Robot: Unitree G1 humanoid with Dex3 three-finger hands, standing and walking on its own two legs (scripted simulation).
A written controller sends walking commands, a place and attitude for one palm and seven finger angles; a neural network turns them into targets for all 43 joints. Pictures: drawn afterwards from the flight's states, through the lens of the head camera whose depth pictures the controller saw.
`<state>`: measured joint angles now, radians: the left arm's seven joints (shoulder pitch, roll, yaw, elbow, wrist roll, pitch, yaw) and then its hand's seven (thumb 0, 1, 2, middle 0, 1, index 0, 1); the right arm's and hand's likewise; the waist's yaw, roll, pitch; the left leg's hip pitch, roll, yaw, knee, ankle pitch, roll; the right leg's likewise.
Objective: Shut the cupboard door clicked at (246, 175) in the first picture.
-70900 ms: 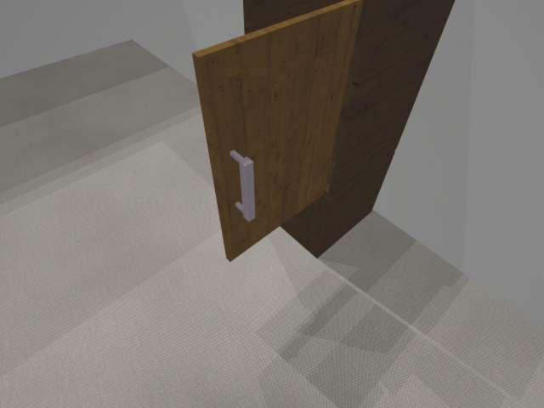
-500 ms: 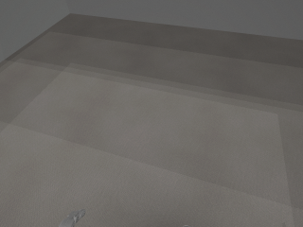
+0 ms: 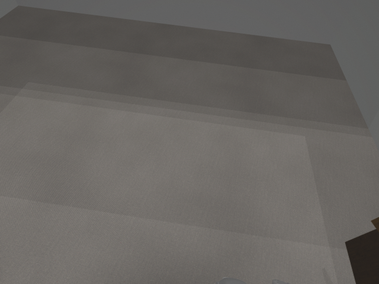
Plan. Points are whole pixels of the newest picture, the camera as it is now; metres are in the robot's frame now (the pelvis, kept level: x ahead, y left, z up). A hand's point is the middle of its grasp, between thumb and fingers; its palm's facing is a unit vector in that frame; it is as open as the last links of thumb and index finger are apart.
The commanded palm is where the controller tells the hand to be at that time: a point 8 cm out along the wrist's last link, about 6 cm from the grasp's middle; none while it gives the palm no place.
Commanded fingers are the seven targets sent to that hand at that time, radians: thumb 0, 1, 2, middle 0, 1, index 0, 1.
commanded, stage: turn to face it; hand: left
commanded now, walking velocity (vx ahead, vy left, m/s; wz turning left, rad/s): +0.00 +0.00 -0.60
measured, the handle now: out of the picture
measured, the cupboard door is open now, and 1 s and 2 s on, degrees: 22 22 22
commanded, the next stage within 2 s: take the last steps up to it in 1.94 s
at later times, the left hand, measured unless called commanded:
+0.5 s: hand (126, 258) +0.19 +0.17 -0.18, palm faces -0.27 -0.94 -0.22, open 7.4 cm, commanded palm none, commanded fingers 0.00 0.90 0.90 -0.20 -0.30 -0.20 -0.30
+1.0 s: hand (160, 239) +0.24 +0.09 -0.16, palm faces -0.56 -0.79 -0.27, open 7.4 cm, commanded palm none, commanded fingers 0.00 0.90 0.90 -0.20 -0.30 -0.20 -0.30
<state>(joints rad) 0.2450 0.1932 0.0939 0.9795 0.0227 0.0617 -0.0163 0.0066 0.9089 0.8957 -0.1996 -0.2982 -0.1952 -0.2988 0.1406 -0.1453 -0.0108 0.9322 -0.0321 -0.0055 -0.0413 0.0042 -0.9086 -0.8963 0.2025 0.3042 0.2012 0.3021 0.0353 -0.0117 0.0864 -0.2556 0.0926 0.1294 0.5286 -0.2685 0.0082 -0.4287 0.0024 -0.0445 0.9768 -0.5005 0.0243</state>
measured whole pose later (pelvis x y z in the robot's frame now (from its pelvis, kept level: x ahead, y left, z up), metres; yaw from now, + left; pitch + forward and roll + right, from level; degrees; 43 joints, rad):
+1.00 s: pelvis +0.04 -0.02 -0.01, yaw -35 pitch +1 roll +0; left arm 0.17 0.22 0.06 0.87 0.02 0.04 0.00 0.00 0.90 0.90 -0.20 -0.30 -0.20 -0.30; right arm 0.19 -0.26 -0.05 0.91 -0.01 0.06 -0.02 0.01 -0.91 -0.90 0.20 0.30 0.20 0.30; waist -0.02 0.03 0.10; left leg -0.49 0.09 0.05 1.07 -0.44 -0.08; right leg -0.27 0.02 0.01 0.55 -0.29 -0.02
